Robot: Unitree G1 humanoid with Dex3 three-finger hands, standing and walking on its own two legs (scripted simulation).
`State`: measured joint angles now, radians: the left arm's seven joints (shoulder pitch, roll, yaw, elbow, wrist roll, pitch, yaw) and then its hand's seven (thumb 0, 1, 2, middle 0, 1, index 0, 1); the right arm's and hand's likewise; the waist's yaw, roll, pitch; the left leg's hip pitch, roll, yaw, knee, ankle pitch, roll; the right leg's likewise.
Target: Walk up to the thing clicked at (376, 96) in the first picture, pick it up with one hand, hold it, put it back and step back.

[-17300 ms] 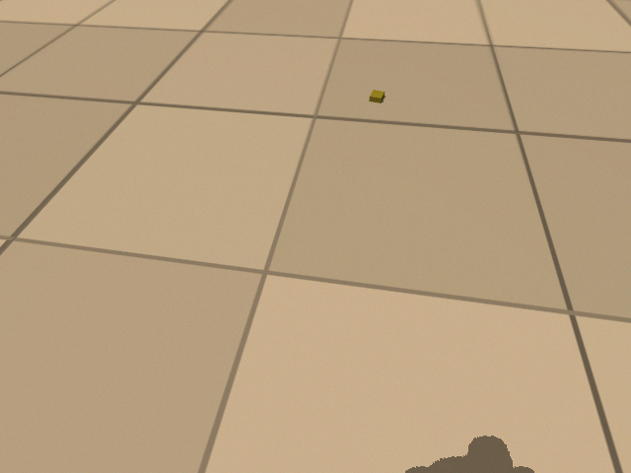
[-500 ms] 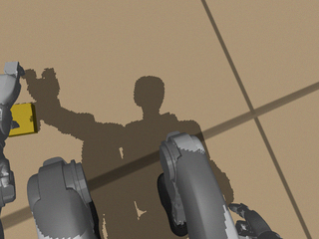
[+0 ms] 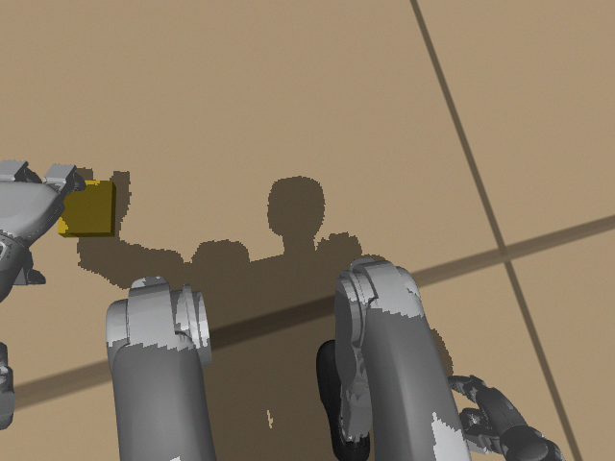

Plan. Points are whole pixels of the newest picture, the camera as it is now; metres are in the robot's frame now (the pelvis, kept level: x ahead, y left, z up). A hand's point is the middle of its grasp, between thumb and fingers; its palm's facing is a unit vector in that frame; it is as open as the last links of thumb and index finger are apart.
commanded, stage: approach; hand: left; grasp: from above
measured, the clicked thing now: (88, 209) +0.46 +0.30 -0.29
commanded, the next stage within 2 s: rest palm in 0.60 s
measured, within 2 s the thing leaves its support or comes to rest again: neither
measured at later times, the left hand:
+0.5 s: hand (60, 210) +0.42 +0.31 -0.18, palm faces -0.62 -0.08 -0.78, open 13.4 cm
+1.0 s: hand (63, 211) +0.42 +0.31 -0.19, palm faces -0.55 -0.04 -0.84, open 13.7 cm
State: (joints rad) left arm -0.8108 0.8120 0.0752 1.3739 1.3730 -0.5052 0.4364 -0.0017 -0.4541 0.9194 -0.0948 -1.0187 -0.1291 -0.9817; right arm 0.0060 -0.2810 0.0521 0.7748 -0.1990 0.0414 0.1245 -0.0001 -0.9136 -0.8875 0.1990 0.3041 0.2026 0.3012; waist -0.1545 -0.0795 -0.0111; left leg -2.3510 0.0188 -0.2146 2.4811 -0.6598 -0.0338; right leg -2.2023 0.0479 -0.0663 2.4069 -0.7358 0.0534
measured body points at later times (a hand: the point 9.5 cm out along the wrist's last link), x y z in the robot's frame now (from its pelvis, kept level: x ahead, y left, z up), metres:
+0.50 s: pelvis +0.00 +0.00 +0.02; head +0.26 +0.07 +0.38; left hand +0.45 +0.31 -0.14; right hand +0.04 -0.27 -0.10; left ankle +0.08 +0.14 -0.28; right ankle +0.10 -0.14 -0.28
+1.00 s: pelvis +0.00 -0.01 +0.00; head +0.24 +0.08 +0.37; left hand +0.45 +0.30 -0.14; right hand +0.11 -0.28 -0.10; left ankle +0.08 +0.14 -0.28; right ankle +0.10 -0.14 -0.28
